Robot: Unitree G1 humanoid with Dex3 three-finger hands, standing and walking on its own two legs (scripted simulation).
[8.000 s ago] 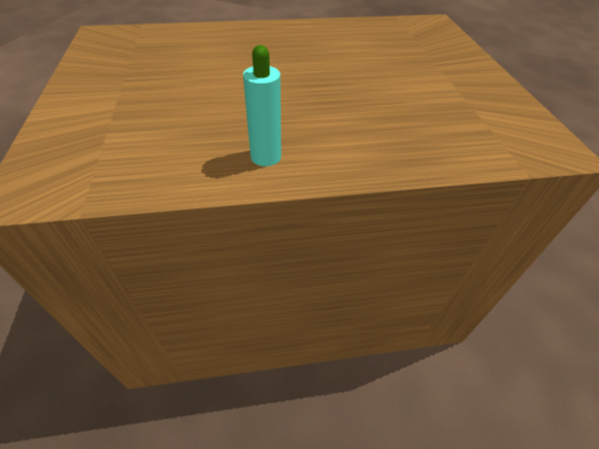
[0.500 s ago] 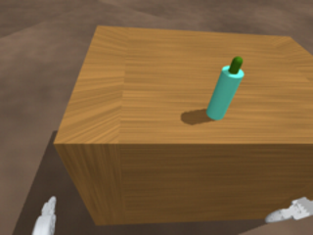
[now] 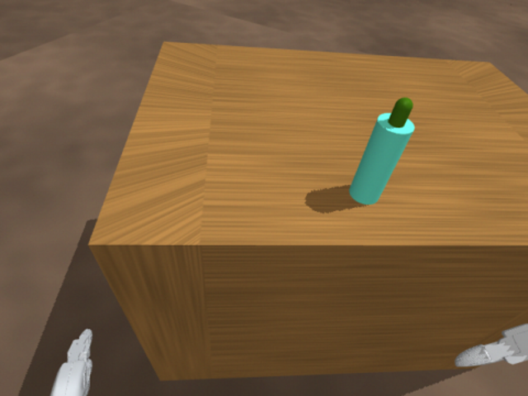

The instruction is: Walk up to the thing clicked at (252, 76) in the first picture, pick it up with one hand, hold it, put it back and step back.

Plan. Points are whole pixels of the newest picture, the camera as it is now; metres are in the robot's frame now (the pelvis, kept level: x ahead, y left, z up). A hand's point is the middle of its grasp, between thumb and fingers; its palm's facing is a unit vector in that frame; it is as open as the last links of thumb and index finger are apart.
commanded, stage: go down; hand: right
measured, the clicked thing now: (382, 152) +0.48 -0.22 +0.13
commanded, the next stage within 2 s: none
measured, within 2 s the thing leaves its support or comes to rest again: neither
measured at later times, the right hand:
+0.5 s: hand out of the picture +0.26 -0.31 +0.20, palm faces +0.33 +0.90 -0.28, open 17.4 cm
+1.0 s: hand out of the picture +0.30 -0.35 +0.20, palm faces +0.26 +0.96 -0.13, open 17.7 cm
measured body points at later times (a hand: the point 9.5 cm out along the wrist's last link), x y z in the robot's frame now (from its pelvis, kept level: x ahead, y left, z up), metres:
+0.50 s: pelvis +0.00 +0.00 +0.00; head -0.01 +0.02 +0.45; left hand +0.17 +0.26 -0.09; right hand +0.24 -0.36 +0.21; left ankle -0.01 +0.13 -0.74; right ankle +0.01 -0.14 -0.74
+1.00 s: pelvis +0.01 +0.00 +0.00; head +0.00 +0.01 +0.45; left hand +0.17 +0.26 -0.08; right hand +0.28 -0.40 +0.20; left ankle -0.01 +0.13 -0.74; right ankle +0.01 -0.14 -0.74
